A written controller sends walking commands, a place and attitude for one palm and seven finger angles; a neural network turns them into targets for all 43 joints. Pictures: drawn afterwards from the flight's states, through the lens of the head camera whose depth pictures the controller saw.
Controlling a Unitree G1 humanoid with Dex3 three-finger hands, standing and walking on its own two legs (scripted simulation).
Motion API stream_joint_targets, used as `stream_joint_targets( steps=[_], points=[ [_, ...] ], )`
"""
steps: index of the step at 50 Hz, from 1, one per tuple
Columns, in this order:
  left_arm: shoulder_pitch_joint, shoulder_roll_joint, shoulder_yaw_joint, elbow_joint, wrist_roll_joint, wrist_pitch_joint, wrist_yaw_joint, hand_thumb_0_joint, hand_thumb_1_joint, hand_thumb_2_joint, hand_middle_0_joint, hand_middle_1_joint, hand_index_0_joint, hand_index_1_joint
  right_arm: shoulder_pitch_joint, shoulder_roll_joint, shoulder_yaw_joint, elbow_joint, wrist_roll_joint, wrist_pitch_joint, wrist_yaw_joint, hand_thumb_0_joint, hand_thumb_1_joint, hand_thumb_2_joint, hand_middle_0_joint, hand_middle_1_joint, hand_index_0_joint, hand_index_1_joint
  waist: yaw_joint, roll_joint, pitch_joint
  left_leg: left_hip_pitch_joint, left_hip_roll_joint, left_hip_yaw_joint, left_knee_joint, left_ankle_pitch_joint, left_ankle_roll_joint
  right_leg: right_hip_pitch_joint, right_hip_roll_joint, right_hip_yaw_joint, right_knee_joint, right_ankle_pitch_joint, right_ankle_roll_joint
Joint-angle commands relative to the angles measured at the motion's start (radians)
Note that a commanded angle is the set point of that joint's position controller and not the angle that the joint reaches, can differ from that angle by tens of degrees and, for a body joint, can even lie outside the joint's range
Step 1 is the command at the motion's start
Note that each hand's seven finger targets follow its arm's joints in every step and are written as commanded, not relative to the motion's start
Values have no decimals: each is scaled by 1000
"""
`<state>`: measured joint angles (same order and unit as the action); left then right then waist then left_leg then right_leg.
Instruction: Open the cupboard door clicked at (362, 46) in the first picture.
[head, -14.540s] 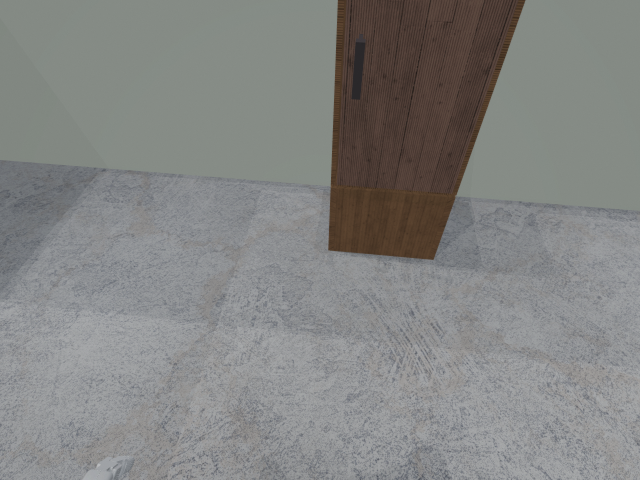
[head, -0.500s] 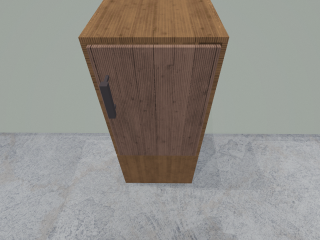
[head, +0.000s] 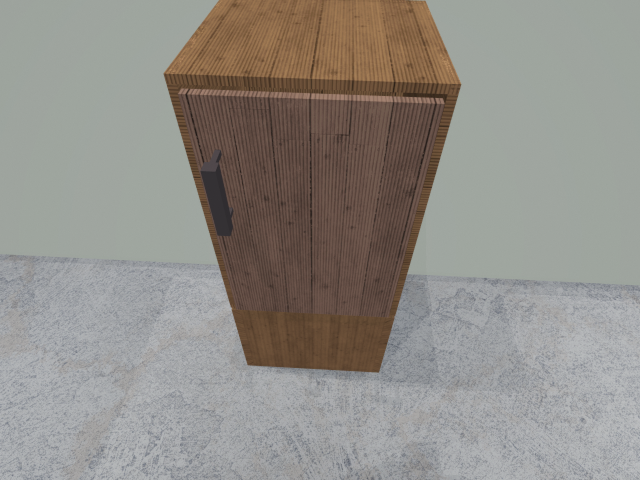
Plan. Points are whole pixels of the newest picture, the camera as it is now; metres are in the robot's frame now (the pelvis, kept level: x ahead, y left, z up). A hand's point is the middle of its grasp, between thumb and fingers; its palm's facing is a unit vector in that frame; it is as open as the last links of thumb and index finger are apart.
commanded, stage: look again from close up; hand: left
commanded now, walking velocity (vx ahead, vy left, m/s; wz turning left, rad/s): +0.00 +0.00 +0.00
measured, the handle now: (221, 193) +0.56 +0.21 +0.03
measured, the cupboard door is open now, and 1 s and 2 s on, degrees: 0 0 0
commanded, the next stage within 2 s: raise the hand with hooked fingers in 0.50 s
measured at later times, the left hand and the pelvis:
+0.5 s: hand out of the picture +0.01 +0.22 -0.18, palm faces -0.01 -0.98 -0.22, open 7.4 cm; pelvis -0.01 +0.04 -0.01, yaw -1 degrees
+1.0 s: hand (159, 469) +0.15 +0.21 -0.06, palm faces -0.01 -1.00 +0.01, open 8.4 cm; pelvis -0.03 +0.01 -0.07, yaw +1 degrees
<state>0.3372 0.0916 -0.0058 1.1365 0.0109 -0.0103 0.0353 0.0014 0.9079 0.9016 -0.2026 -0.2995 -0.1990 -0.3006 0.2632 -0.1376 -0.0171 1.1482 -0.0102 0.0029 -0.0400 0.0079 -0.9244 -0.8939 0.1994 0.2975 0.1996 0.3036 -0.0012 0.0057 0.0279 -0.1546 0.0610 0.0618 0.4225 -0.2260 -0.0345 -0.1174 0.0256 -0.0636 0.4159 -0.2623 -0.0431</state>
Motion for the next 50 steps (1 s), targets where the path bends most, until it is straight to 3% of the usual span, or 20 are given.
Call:
stream_joint_targets(
  steps=[1,3,7,8,12,17,29,30,31,32,33,34,35,37,39,41,42,45,48,50],
  points=[
    [92,190,31,-52,14,-55,38,0,900,900,-200,-300,-200,-300,25,-42,1,-132,3,-17,17,0,-900,-900,200,300,200,300,-21,-71,16,-140,8,-51,209,-141,32,-42,-258,220,-70,631,9],
    [13,179,31,-77,15,-55,25,0,900,900,-200,-300,-200,-300,77,-31,1,-109,-1,-18,22,0,-900,-900,200,300,200,300,-41,6,-21,-50,8,-20,123,-73,26,-103,-222,161,-69,343,-54],
    [8,134,20,-91,3,-34,16,0,900,900,-200,-300,-200,-300,100,-87,4,-121,-6,-31,17,0,-900,-900,200,300,200,300,-23,20,7,-83,46,-91,24,22,58,-129,-119,114,-17,13,-18],
    [6,130,18,-92,6,-24,14,0,900,900,-200,-300,-200,-300,86,-88,6,-124,-9,-31,17,0,-900,-900,200,300,200,300,-13,80,62,-123,50,-110,-10,-9,66,-146,-106,109,-10,-41,-13],
    [17,136,14,-91,7,-12,4,0,900,900,-200,-300,-200,-300,77,-111,9,-136,-8,-28,16,0,-900,-900,200,300,200,300,1,-2,116,-181,45,-135,-75,-119,77,-147,-92,103,-5,-93,-4],
    [15,150,13,-101,5,-8,0,0,900,900,-200,-300,-200,-300,84,-124,10,-129,-9,-31,18,0,-900,-900,200,300,200,300,9,-22,96,-173,45,-142,-101,-138,82,-131,-98,98,6,-66,3],
    [0,173,17,-94,3,-15,3,0,900,900,-200,-300,-200,-300,84,-121,12,-88,-3,-45,12,0,-900,-900,200,300,200,300,7,7,18,-72,44,-102,-43,127,82,-87,-120,101,18,107,9],
    [82,182,16,-57,10,-24,40,0,900,900,-200,-300,-200,-300,-21,-148,5,-152,10,-40,19,0,-900,-900,200,300,200,300,45,-99,47,-123,62,-71,150,172,50,-109,-174,156,-32,388,22],
    [-677,456,199,-1625,-185,-245,40,0,877,890,-202,-315,-202,-315,11,-311,-31,-482,50,-195,-19,0,-900,-900,200,300,200,300,-98,110,-466,131,-51,-72,26,253,62,-45,-70,46,71,329,6],
    [-191,373,174,-1364,-105,-190,73,0,853,880,-203,-330,-203,-330,-76,-205,8,-426,48,-290,-54,0,-900,-900,200,300,200,300,17,275,-433,212,-12,-61,8,356,52,-89,-36,25,133,151,-7],
    [-163,282,124,-1274,-133,-142,118,0,830,870,-205,-345,-205,-345,-66,-203,-6,-363,51,-319,-58,0,-900,-900,200,300,200,300,-16,229,-336,89,-15,-63,2,257,14,-133,-32,-19,144,47,5],
    [141,8,-29,-1049,-145,-47,107,0,807,860,-207,-360,-207,-360,-53,-159,-7,-355,62,-320,-45,0,-900,-900,200,300,200,300,-32,148,-168,3,-8,-89,-20,156,27,-216,-36,-37,133,3,19],
    [-39,44,-19,-1249,-186,-76,86,0,783,850,-208,-375,-208,-375,-69,-205,-13,-438,68,-331,-41,0,-900,-900,200,300,200,300,-39,119,-53,-78,-23,-108,-1,77,34,-229,-42,-43,118,33,24],
    [0,119,71,-1164,-159,-169,49,0,737,830,-212,-405,-212,-405,-70,-229,-39,-476,38,-344,-39,0,-900,-900,200,300,200,300,-59,-29,15,-192,-50,-107,83,-20,42,-335,-30,-56,116,-32,25],
    [202,78,108,-963,-179,-268,-39,0,690,810,-215,-435,-215,-435,-76,-224,-55,-532,29,-332,-16,0,-900,-900,200,300,200,300,-6,-223,26,-312,-60,-92,179,-14,35,-416,-17,-70,182,-79,24],
    [343,85,172,-906,-222,-405,-163,0,643,790,-218,-465,-218,-465,-110,-221,-80,-585,17,-322,8,0,-900,-900,200,300,200,300,52,-313,-48,-419,-73,-66,287,-8,27,-460,-13,-56,286,-61,20],
    [366,100,187,-917,-243,-470,-232,0,620,780,-220,-480,-220,-480,-127,-226,-87,-619,17,-317,19,0,-900,-900,200,300,200,300,64,-304,-88,-457,-81,-51,333,5,23,-454,-16,-43,332,-13,17],
    [276,237,299,-950,-278,-587,-419,0,550,750,-225,-525,-225,-525,-153,-244,-98,-711,26,-306,45,0,-900,-900,200,300,200,300,73,-68,-211,-513,-101,-25,457,42,21,-451,-38,16,447,99,1],
    [136,318,372,-1143,-317,-578,-443,0,480,720,-230,-570,-230,-570,-145,-237,-90,-774,26,-287,31,0,-900,-900,200,300,200,300,80,79,-333,-536,-98,-16,517,16,38,-476,-33,67,493,44,7],
    [21,299,363,-1303,-348,-589,-417,0,433,700,-233,-600,-233,-600,-117,-220,-82,-791,26,-283,23,0,-900,-900,200,300,200,300,42,147,-387,-496,-81,-38,544,3,48,-521,-23,71,494,6,14]
  ],
)
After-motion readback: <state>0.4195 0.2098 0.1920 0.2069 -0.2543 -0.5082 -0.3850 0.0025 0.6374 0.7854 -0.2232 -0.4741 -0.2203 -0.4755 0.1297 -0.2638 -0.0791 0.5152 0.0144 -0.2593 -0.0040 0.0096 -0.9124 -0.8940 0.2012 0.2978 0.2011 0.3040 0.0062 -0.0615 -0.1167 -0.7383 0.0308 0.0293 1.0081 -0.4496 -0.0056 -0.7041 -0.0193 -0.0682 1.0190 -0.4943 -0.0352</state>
